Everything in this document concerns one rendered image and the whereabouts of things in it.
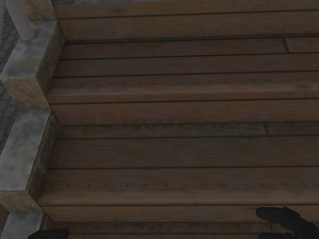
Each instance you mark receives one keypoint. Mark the robot right hand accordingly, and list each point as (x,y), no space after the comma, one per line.
(290,220)

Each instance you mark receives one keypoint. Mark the robot left hand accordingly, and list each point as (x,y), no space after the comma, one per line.
(57,233)

